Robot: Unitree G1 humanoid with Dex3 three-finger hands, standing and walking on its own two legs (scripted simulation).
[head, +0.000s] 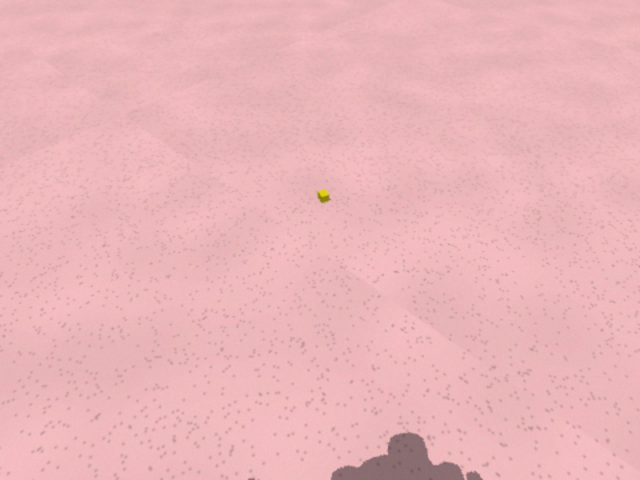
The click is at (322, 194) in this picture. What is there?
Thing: small box
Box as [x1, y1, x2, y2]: [318, 189, 328, 202]
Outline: 324,189 318,191 318,197 321,202 328,200 328,194
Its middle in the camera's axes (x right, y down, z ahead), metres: +0.03 -0.20 +1.86
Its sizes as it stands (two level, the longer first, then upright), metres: 0.046 0.038 0.038
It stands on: the floor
